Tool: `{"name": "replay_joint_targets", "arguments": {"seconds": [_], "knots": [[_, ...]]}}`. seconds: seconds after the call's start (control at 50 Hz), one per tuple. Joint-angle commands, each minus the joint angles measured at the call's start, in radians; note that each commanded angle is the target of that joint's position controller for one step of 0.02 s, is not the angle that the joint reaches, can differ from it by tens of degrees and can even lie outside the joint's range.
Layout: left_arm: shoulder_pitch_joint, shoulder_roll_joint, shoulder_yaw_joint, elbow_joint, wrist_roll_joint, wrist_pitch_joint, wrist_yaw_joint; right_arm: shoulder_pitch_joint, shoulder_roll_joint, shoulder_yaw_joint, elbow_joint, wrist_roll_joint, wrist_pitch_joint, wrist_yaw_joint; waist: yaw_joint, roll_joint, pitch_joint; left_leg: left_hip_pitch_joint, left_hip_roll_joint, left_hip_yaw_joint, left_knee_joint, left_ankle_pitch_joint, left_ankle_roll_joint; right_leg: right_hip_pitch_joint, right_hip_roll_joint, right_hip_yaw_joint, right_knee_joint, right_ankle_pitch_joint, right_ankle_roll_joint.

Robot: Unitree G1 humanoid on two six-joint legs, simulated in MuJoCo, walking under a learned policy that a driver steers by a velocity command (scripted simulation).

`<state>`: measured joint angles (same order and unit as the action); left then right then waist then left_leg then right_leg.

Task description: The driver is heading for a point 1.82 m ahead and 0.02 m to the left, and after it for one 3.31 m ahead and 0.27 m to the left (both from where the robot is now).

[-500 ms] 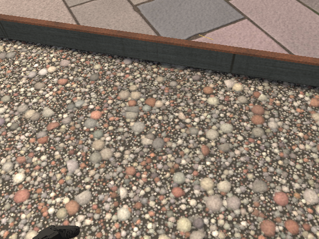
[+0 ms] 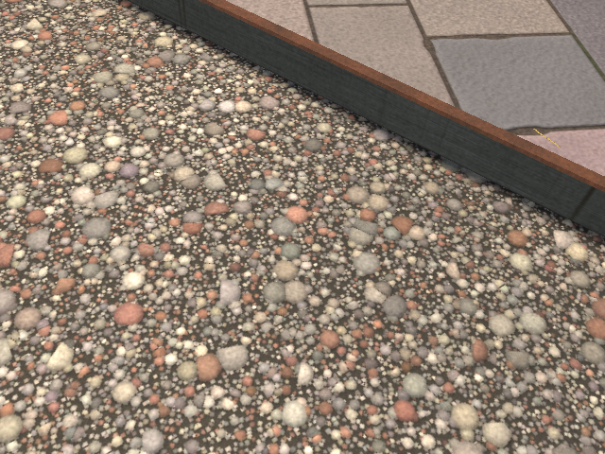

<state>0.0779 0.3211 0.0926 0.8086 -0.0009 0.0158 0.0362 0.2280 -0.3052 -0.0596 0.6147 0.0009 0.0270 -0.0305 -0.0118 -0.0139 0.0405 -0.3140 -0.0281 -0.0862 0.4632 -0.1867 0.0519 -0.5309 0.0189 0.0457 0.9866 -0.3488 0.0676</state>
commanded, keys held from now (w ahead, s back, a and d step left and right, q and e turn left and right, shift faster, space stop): q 0.24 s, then no key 0.76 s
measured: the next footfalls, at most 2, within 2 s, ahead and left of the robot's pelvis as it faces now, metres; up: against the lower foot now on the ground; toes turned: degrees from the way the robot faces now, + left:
right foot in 0.22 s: +0.07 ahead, -0.14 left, +0.00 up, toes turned +14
left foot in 0.58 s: +0.00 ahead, +0.11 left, +0.00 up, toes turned +12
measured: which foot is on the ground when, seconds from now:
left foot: down 0.00-0.22, up 0.24-0.56, down 0.58-1.00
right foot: up 0.00-0.20, down 0.22-1.00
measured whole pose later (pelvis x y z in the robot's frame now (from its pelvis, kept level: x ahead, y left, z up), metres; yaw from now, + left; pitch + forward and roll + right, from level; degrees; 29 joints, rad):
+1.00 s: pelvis +0.00 +0.01 -0.01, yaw +14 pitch -1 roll +0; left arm 0.18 0.29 0.03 0.98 0.01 0.00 0.02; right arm 0.20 -0.24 -0.02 0.72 -0.02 0.01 -0.01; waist 0.02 0.00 0.03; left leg -0.18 -0.04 -0.04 0.49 -0.28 0.03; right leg -0.16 -0.07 0.01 0.44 -0.25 0.08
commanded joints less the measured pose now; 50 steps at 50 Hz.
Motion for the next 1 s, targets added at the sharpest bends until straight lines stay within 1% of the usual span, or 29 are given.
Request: {"name": "replay_joint_targets", "arguments": {"seconds": [0.02, 0.08, 0.14, 0.18, 0.2, 0.22, 0.24, 0.26, 0.28, 0.3, 0.32, 0.34, 0.36, 0.4, 0.46, 0.48, 0.5, 0.54, 0.56, 0.58, 0.6, 0.62, 0.64, 0.66, 0.68, 0.72, 0.76, 0.82, 1.0], "knots": [[-0.042, 0.053, 0.005, -0.065, -0.003, -0.019, -0.006, -0.007, -0.183, -0.057, -0.077, 0.004, -0.005, -0.013, -0.008, 0.157, -0.143, 0.204, 0.219, -0.269, -0.100, 0.246, 0.166, -0.029, -0.002, 0.038, -0.138, 0.017, 0.016], [-0.037, 0.066, 0.005, -0.064, -0.009, -0.024, -0.017, -0.017, -0.192, -0.062, -0.088, 0.002, 0.005, -0.006, -0.014, 0.177, -0.132, 0.152, 0.213, -0.326, -0.098, 0.212, 0.176, 0.057, 0.015, 0.042, -0.236, -0.005, 0.013], [-0.017, 0.080, 0.008, -0.064, -0.014, -0.035, -0.030, -0.038, -0.190, -0.063, -0.096, 0.008, 0.011, 0.002, -0.010, 0.187, -0.135, 0.156, 0.201, -0.394, -0.079, 0.244, 0.171, 0.117, 0.026, 0.049, -0.336, -0.017, -0.001], [0.024, 0.083, 0.011, -0.056, -0.014, -0.043, -0.039, -0.066, -0.187, -0.063, -0.102, 0.019, 0.017, 0.003, 0.016, 0.181, -0.143, 0.154, 0.175, -0.415, -0.044, 0.266, 0.147, 0.195, 0.029, 0.039, -0.479, 0.049, -0.021], [0.062, 0.087, 0.015, -0.044, -0.011, -0.046, -0.041, -0.084, -0.181, -0.061, -0.106, 0.027, 0.020, 0.001, 0.041, 0.170, -0.144, 0.123, 0.146, -0.403, -0.018, 0.232, 0.116, 0.278, 0.020, 0.026, -0.604, 0.159, -0.037], [0.094, 0.128, 0.028, -0.037, -0.001, -0.045, -0.038, -0.067, -0.154, -0.055, -0.107, 0.026, 0.020, -0.001, 0.037, 0.117, -0.159, 0.038, 0.098, -0.364, 0.044, 0.094, 0.067, 0.395, -0.073, 0.082, -0.649, 0.245, -0.073], [0.087, 0.190, 0.038, -0.050, 0.013, -0.036, -0.030, -0.001, -0.092, -0.039, -0.098, 0.010, 0.020, 0.002, -0.011, -0.117, -0.169, -0.106, -0.031, -0.197, 0.270, -0.258, 0.003, 0.497, -0.288, 0.273, -0.674, 0.392, -0.160], [0.075, 0.212, 0.039, -0.047, 0.041, -0.034, -0.033, -0.015, -0.152, -0.058, -0.128, 0.014, 0.011, 0.000, -0.011, -0.278, -0.107, -0.261, -0.110, -0.075, 0.455, -0.476, -0.048, 0.413, -0.416, 0.464, -0.696, 0.501, -0.326], [0.025, 0.155, 0.024, -0.076, 0.034, -0.040, -0.030, 0.001, -0.214, -0.077, -0.102, 0.001, 0.006, -0.002, -0.010, -0.170, -0.093, -0.259, -0.048, -0.104, 0.614, -0.427, -0.078, 0.391, -0.408, 0.418, -0.689, 0.491, -0.350], [-0.017, 0.111, 0.011, -0.081, 0.022, -0.040, -0.026, 0.008, -0.217, -0.084, -0.080, 0.005, 0.009, -0.001, -0.024, -0.127, -0.079, -0.258, -0.046, -0.102, 0.671, -0.365, -0.092, 0.380, -0.341, 0.321, -0.671, 0.474, -0.309], [-0.034, 0.096, 0.005, -0.086, 0.009, -0.038, -0.023, 0.022, -0.186, -0.079, -0.057, 0.004, 0.019, -0.005, -0.028, -0.106, -0.074, -0.263, -0.046, -0.096, 0.706, -0.324, -0.111, 0.391, -0.286, 0.252, -0.659, 0.443, -0.275], [-0.031, 0.091, 0.000, -0.082, -0.002, -0.037, -0.020, 0.021, -0.161, -0.071, -0.055, 0.003, 0.025, -0.005, -0.016, -0.109, -0.063, -0.282, -0.048, -0.099, 0.734, -0.291, -0.126, 0.406, -0.279, 0.230, -0.652, 0.485, -0.281], [-0.014, 0.092, -0.003, -0.075, -0.002, -0.033, -0.016, 0.011, -0.134, -0.062, -0.057, 0.007, 0.026, -0.003, -0.010, -0.108, -0.063, -0.264, -0.049, -0.081, 0.723, -0.274, -0.135, 0.403, -0.258, 0.190, -0.653, 0.521, -0.285], [0.020, 0.091, -0.005, -0.060, 0.003, -0.025, -0.013, -0.029, -0.102, -0.046, -0.072, 0.014, 0.023, -0.002, 0.014, -0.131, -0.075, -0.246, -0.035, -0.044, 0.611, -0.253, -0.146, 0.449, -0.239, 0.147, -0.649, 0.536, -0.290], [0.019, 0.107, -0.005, -0.053, 0.003, -0.016, -0.015, -0.066, -0.059, -0.020, -0.083, 0.003, 0.019, 0.004, 0.035, -0.168, -0.098, -0.100, 0.019, 0.020, 0.355, -0.264, -0.148, 0.442, -0.233, 0.107, -0.634, 0.543, -0.283], [0.028, 0.124, -0.001, -0.047, 0.001, -0.012, -0.018, -0.074, -0.059, -0.017, -0.084, 0.005, 0.018, 0.006, 0.045, -0.182, -0.097, -0.053, 0.023, 0.048, 0.286, -0.265, -0.146, 0.428, -0.240, 0.109, -0.632, 0.555, -0.286], [0.043, 0.136, 0.000, -0.040, -0.003, -0.010, -0.021, -0.068, -0.072, -0.020, -0.078, 0.009, 0.018, 0.007, 0.051, -0.185, -0.097, -0.015, 0.018, 0.068, 0.219, -0.242, -0.142, 0.424, -0.245, 0.119, -0.624, 0.558, -0.288], [0.038, 0.132, -0.007, -0.030, -0.017, -0.008, -0.025, -0.007, -0.075, -0.024, -0.042, 0.009, 0.016, 0.008, 0.016, -0.160, -0.090, 0.107, 0.005, 0.096, -0.027, -0.059, -0.113, 0.392, -0.232, 0.112, -0.588, 0.533, -0.262], [0.070, 0.112, -0.015, -0.014, -0.023, -0.014, -0.027, 0.004, -0.085, -0.025, -0.032, 0.003, 0.016, 0.007, 0.010, -0.134, -0.082, 0.189, 0.009, 0.080, -0.152, 0.055, -0.086, 0.355, -0.215, 0.106, -0.579, 0.483, -0.219], [0.102, 0.084, -0.028, -0.007, -0.005, -0.027, -0.033, 0.005, -0.126, -0.030, -0.041, -0.003, 0.016, 0.000, 0.025, -0.059, -0.116, 0.312, 0.093, -0.024, -0.136, 0.232, -0.054, 0.282, -0.186, 0.082, -0.550, 0.383, -0.147], [0.137, 0.040, -0.043, -0.013, 0.026, -0.044, -0.042, -0.019, -0.200, -0.042, -0.051, -0.016, 0.021, -0.007, 0.079, 0.147, -0.144, 0.333, 0.212, -0.145, -0.065, 0.414, 0.022, 0.225, -0.092, -0.012, -0.493, 0.176, -0.072], [0.097, 0.040, -0.047, -0.007, 0.024, -0.045, -0.038, -0.055, -0.119, -0.020, -0.050, -0.027, 0.013, 0.007, 0.057, 0.170, -0.148, 0.204, 0.230, -0.153, -0.071, 0.296, 0.082, 0.316, -0.085, -0.022, -0.538, 0.086, -0.032], [0.058, 0.069, -0.042, -0.004, 0.024, -0.042, -0.036, -0.075, -0.077, -0.009, -0.050, -0.028, 0.001, 0.019, 0.041, 0.129, -0.115, 0.180, 0.176, -0.121, -0.077, 0.163, 0.062, 0.337, -0.077, -0.030, -0.544, 0.145, -0.013], [0.042, 0.077, -0.040, 0.005, 0.020, -0.039, -0.033, -0.060, -0.079, -0.010, -0.037, -0.032, -0.006, 0.023, 0.024, 0.121, -0.098, 0.168, 0.140, -0.096, -0.080, 0.105, 0.033, 0.337, -0.071, -0.041, -0.535, 0.178, -0.008], [0.044, 0.080, -0.039, 0.013, 0.016, -0.032, -0.028, -0.056, -0.091, -0.011, -0.031, -0.031, -0.013, 0.025, 0.023, 0.132, -0.074, 0.152, 0.129, -0.089, -0.082, 0.103, 0.018, 0.334, -0.071, -0.041, -0.532, 0.196, -0.009], [0.060, 0.081, -0.039, 0.027, 0.013, -0.025, -0.023, -0.044, -0.087, -0.006, -0.018, -0.024, -0.023, 0.024, 0.029, 0.128, -0.045, 0.125, 0.124, -0.088, -0.084, 0.116, 0.007, 0.340, -0.078, -0.031, -0.546, 0.215, -0.014], [0.071, 0.075, -0.040, 0.048, 0.012, -0.024, -0.021, -0.040, -0.075, -0.001, -0.011, -0.023, -0.025, 0.022, 0.028, 0.108, -0.041, 0.122, 0.118, -0.084, -0.083, 0.112, 0.006, 0.348, -0.079, -0.033, -0.552, 0.220, -0.014], [0.078, 0.075, -0.040, 0.077, 0.011, -0.023, -0.018, -0.046, -0.073, 0.000, -0.001, -0.022, -0.025, 0.020, 0.029, 0.081, -0.033, 0.115, 0.112, -0.082, -0.089, 0.093, 0.006, 0.357, -0.083, -0.032, -0.562, 0.223, -0.009], [0.096, 0.084, -0.037, 0.150, 0.007, -0.025, -0.005, -0.038, -0.065, 0.000, 0.059, -0.017, -0.029, 0.019, 0.031, 0.036, -0.044, 0.128, 0.086, -0.052, -0.083, 0.127, 0.002, 0.381, -0.090, -0.032, -0.579, 0.246, -0.005]]}}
